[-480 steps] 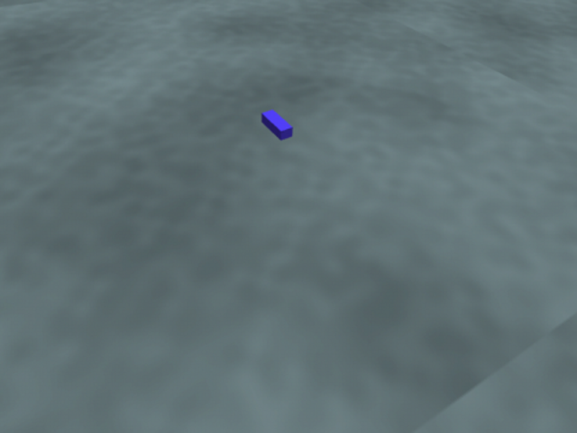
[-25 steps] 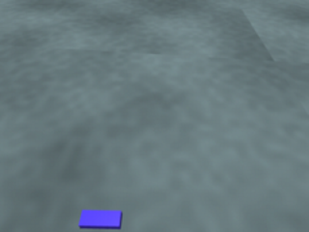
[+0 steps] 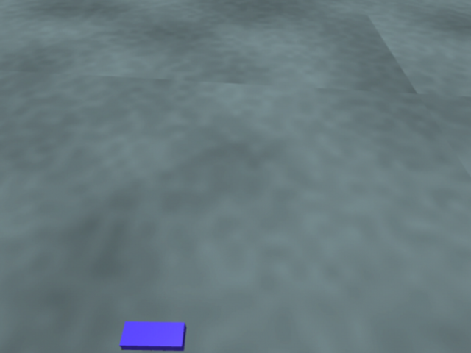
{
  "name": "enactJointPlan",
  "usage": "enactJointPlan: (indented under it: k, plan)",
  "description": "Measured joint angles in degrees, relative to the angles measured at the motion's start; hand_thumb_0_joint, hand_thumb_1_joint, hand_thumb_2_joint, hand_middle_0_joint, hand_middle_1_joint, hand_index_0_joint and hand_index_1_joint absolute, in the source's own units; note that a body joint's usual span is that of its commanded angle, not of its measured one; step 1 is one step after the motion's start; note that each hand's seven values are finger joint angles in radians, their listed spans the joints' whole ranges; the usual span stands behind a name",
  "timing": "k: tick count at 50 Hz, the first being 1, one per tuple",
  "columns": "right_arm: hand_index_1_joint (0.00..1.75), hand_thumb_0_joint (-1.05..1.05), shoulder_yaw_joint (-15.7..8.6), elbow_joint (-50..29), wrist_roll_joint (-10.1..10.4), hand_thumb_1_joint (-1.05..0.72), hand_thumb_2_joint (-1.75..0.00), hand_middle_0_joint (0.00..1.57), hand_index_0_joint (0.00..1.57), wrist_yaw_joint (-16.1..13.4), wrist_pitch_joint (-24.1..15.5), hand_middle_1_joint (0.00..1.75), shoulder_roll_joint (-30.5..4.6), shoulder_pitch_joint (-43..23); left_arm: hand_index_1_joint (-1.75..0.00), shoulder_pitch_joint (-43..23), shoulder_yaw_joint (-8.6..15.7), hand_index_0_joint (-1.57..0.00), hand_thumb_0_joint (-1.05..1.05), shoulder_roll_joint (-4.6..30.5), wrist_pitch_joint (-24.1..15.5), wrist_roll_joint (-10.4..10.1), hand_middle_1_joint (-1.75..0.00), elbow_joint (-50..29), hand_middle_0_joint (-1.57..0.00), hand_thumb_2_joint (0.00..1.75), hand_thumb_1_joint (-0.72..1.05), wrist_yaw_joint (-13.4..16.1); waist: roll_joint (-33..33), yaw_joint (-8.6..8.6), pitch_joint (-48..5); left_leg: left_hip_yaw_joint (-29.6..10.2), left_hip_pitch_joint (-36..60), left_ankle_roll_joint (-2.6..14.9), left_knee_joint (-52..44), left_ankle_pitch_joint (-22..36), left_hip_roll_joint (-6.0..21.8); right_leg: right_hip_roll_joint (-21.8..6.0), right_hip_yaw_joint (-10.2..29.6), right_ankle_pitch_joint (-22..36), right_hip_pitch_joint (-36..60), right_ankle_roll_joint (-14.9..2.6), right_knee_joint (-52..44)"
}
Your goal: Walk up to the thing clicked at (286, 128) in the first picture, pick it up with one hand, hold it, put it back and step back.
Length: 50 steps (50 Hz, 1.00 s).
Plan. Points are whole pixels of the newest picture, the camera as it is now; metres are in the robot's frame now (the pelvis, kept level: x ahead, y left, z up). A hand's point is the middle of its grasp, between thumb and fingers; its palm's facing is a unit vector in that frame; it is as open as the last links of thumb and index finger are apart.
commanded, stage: stand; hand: left
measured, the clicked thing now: (154, 336) +0.36 +0.29 -0.75
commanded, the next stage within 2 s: none
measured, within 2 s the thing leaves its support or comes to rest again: neither
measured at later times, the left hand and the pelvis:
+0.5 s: hand out of the picture +0.07 +0.26 -0.16, palm faces -0.02 -0.94 -0.35, open 7.4 cm; pelvis +0.00 +0.00 +0.00, yaw +0 degrees
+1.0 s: hand out of the picture +0.07 +0.25 -0.16, palm faces -0.03 -0.94 -0.35, open 7.4 cm; pelvis +0.00 +0.00 +0.00, yaw +0 degrees
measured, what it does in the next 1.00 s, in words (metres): stands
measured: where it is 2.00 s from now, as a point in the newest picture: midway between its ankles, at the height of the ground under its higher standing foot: outside the picture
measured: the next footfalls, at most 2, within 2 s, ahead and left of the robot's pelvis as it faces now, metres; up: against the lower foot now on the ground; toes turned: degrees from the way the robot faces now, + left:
none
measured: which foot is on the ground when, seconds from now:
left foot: down 0.00-1.00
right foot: down 0.00-1.00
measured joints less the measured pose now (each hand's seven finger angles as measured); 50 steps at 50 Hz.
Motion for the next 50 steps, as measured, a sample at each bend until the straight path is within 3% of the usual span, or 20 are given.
enactJointPlan:
  k: [50]
  plan:
    - [0.3,0.0,-0.16,0.01,-0.02,-0.9,-0.89,0.21,0.21,-0.01,0.06,0.3,0.04,0.43,-0.3,0.26,-0.09,-0.21,0.01,-0.09,0.03,-0.04,-0.3,-0.27,-0.2,0.89,0.9,0.05,-0.1,-0.08,0.1,0.22,-0.01,0.06,0.09,-0.22,0.0,-0.01,0.22,-0.08,-0.05,0.06,-0.01]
